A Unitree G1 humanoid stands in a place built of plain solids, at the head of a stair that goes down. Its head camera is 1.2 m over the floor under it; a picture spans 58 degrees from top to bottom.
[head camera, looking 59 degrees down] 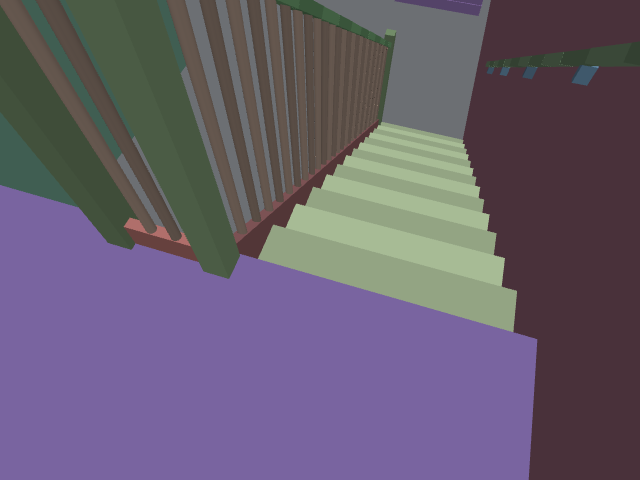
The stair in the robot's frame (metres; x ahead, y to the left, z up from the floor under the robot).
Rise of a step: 0.17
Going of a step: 0.23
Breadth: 0.90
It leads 18 degrees to the right of straight ahead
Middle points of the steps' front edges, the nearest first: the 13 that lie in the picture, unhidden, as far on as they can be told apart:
0.53 -0.18 0.00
0.75 -0.25 -0.17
0.98 -0.32 -0.34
1.20 -0.39 -0.51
1.42 -0.46 -0.68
1.65 -0.54 -0.85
1.87 -0.61 -1.02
2.09 -0.68 -1.19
2.31 -0.75 -1.36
2.54 -0.82 -1.53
2.76 -0.89 -1.70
2.98 -0.96 -1.87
3.21 -1.03 -2.04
